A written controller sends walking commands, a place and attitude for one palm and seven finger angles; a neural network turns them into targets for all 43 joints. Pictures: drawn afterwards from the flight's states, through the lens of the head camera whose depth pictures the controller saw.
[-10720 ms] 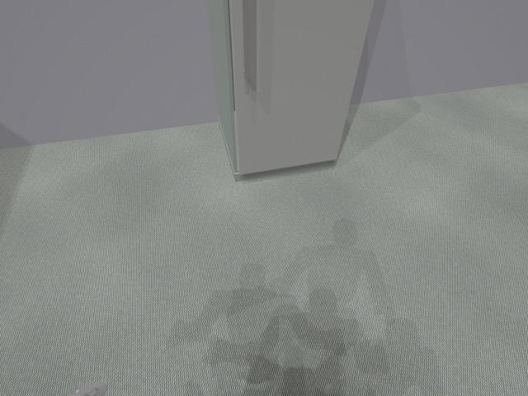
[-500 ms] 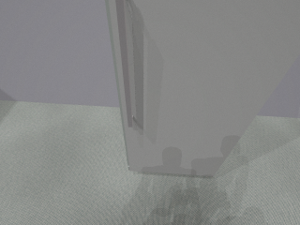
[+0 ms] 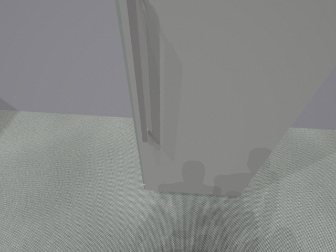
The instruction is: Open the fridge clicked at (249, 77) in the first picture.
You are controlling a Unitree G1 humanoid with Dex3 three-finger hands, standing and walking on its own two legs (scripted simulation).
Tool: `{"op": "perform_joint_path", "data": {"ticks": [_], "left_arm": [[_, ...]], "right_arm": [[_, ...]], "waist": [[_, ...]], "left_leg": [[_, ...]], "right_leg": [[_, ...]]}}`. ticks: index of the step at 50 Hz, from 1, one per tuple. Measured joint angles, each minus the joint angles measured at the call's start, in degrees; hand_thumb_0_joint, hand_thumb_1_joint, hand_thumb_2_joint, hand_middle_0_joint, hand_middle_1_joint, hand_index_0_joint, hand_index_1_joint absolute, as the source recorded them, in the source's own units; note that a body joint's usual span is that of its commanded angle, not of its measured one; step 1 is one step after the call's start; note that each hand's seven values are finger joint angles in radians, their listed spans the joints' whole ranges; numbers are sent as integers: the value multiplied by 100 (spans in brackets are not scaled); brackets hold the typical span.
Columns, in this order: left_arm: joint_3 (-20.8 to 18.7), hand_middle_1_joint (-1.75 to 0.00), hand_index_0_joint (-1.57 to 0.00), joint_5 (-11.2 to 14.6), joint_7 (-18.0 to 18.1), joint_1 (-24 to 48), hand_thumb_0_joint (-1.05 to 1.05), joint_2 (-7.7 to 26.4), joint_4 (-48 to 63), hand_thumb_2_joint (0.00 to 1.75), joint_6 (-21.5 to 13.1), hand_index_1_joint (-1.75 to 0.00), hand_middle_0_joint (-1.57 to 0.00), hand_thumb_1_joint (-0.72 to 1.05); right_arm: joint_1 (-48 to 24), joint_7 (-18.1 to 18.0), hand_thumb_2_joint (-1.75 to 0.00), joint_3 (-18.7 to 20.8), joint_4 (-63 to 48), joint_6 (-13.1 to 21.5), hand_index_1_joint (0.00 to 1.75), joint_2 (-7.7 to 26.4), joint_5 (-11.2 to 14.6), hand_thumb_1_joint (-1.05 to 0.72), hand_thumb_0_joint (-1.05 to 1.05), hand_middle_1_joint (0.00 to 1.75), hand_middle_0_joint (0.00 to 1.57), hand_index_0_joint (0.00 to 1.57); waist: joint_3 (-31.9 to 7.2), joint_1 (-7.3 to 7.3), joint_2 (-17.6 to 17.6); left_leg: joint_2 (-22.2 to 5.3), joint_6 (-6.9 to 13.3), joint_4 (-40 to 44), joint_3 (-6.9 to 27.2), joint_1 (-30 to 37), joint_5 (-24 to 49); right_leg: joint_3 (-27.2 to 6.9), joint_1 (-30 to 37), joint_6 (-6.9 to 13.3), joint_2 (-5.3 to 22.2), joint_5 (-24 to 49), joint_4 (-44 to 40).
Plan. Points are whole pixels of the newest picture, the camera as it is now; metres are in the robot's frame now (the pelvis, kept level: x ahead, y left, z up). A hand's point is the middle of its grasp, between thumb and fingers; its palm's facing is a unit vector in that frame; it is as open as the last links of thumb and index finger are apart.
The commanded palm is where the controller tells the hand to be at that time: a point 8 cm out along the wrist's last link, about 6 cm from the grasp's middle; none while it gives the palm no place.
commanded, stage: raise the hand to about handle height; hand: left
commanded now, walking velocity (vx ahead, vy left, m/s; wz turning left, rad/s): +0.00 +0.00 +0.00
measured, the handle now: (141, 82) +0.53 +0.11 +0.12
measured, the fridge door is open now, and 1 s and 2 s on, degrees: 0 0 0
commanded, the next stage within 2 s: none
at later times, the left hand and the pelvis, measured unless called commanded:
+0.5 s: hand out of the picture +0.13 +0.20 -0.07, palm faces +0.16 -0.99 -0.04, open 9.0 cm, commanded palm +0.13 +0.24 -0.04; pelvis +0.00 -0.04 -0.09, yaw +3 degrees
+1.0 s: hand (73, 218) +0.19 +0.23 -0.02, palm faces +0.05 -1.00 -0.08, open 12.1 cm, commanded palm +0.17 +0.28 +0.00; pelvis -0.01 -0.01 -0.08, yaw +2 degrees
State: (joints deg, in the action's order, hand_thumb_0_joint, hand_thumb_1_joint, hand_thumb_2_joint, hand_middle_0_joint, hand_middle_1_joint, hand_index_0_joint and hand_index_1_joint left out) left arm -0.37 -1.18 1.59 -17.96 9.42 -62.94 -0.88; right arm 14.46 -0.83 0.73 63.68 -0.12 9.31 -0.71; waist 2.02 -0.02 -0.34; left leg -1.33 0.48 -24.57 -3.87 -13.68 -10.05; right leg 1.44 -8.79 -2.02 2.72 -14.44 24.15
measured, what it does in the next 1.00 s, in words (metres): lowers itself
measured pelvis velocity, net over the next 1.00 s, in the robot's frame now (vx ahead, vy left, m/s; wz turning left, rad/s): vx -0.01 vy -0.01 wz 0.03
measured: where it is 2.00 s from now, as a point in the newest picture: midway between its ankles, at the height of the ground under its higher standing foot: outside the picture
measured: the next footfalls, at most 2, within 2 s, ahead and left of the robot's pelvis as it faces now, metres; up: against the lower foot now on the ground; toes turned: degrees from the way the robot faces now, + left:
none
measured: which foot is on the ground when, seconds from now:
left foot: down 0.00-1.00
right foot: down 0.00-1.00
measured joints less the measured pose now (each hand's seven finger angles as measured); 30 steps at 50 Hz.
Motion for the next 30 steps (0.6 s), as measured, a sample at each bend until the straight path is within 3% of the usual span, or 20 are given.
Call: {"op": "perform_joint_path", "data": {"ticks": [1,2,3,5,7,9,12,16,18,21,23,26,30], "left_arm": [[25,-29,-20,-6,44,9,1,-4,2,89,-19,-30,-20,91],[0,-30,-20,260,52,-266,1,-1,916,89,334,-30,-20,91],[-43,-30,-21,446,104,-589,1,19,2028,89,431,-30,-20,90],[-5,-30,-21,628,365,-893,2,44,3476,89,22,-31,-20,89],[16,-31,-21,874,464,-858,2,-10,4547,88,-163,-32,-20,88],[-72,-33,-21,987,353,-585,2,-61,5134,87,-653,-34,-20,85],[-450,-36,-21,1123,-225,-74,2,-44,5209,85,-1710,-37,-20,80],[-914,-41,-21,1354,-1526,-42,1,158,5021,82,-2981,-42,-21,73],[-1052,-44,-22,1448,-2077,-301,1,277,4950,80,-3070,-45,-21,68],[-1241,-48,-23,1682,-2472,-875,1,361,5042,77,-2756,-49,-22,61],[-1399,-51,-23,1820,-2460,-1245,1,353,5279,75,-2683,-52,-22,56],[-1551,-56,-24,1960,-2339,-1476,2,359,5857,72,-2973,-56,-23,49],[-1565,-62,-24,2126,-2567,-910,2,439,6278,68,-3355,-62,-23,40]], "right_arm": [[-2,9,-90,-10,-44,-3,30,28,8,-91,1,29,20,20],[82,-24,-90,-57,-311,45,30,53,78,-91,1,29,20,20],[222,-117,-90,-113,-585,293,30,69,155,-91,1,29,20,20],[386,-253,-90,-144,-870,857,30,137,245,-91,1,29,20,20],[402,-299,-90,-122,-1237,1139,30,239,337,-91,1,29,20,20],[239,-323,-90,-83,-1561,1330,30,327,292,-91,1,29,20,20],[-114,-216,-90,25,-2061,1400,30,329,201,-91,2,29,20,20],[-529,56,-90,198,-2708,1353,30,263,142,-91,1,29,20,20],[-645,109,-90,269,-3007,1306,30,319,171,-91,1,30,20,20],[-689,40,-90,360,-3314,1271,30,453,190,-91,1,30,20,20],[-662,-42,-90,404,-3378,1306,30,521,179,-91,1,29,20,20],[-620,-185,-90,396,-3257,1432,30,572,124,-91,1,29,20,20],[-704,-298,-90,186,-2961,1539,30,528,145,-91,1,29,20,20]], "waist": [[1,-4,40],[42,23,42],[58,-8,4],[-99,-29,-2],[-232,34,78],[-380,133,163],[-686,190,135],[-861,151,-145],[-847,98,-238],[-862,-43,-280],[-897,-153,-242],[-939,-331,-127],[-931,-403,119]], "left_leg": [[-33,-7,-99,18,-68,-37],[-35,-4,-200,35,-115,-85],[-4,4,-248,28,-124,-118],[63,10,-380,54,-232,-185],[114,12,-589,127,-369,-272],[118,5,-886,177,-634,-386],[42,-51,-1467,152,-1308,-605],[-128,-173,-2443,143,-2282,-1003],[-183,-234,-2872,209,-2659,-1183],[-237,-284,-3381,354,-3113,-1413],[-268,-309,-3665,491,-3359,-1541],[-291,-336,-4039,705,-3667,-1693],[-310,-338,-4434,898,-4025,-1807]], "right_leg": [[15,-18,2,-29,-1,4],[31,-50,6,-29,-35,88],[24,-114,51,3,-116,249],[51,-266,103,74,-300,542],[120,-371,78,132,-451,775],[160,-608,55,148,-585,1063],[101,-1336,80,106,-829,1715],[32,-2362,172,-19,-1251,2755],[73,-2713,241,-64,-1449,3171],[189,-3081,299,-114,-1692,3612],[308,-3235,331,-152,-1812,3804],[497,-3396,372,-196,-1954,4034],[657,-3632,405,-239,-2058,4307]]}}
